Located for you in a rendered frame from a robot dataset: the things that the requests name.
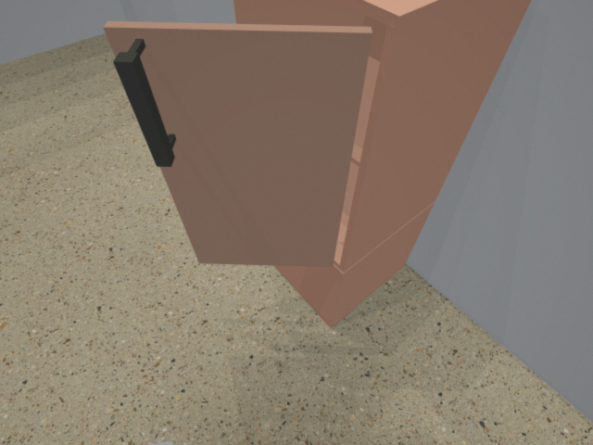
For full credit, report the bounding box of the cupboard door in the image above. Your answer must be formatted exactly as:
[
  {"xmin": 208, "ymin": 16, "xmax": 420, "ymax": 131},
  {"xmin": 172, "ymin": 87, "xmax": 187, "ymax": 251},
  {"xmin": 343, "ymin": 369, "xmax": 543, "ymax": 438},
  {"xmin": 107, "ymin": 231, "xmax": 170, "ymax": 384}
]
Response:
[{"xmin": 103, "ymin": 21, "xmax": 372, "ymax": 267}]

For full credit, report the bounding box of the handle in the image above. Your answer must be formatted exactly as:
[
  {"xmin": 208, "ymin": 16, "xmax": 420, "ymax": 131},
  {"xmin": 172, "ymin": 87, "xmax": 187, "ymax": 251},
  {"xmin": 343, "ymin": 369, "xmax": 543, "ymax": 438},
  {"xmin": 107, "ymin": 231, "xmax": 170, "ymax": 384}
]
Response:
[{"xmin": 113, "ymin": 39, "xmax": 176, "ymax": 167}]

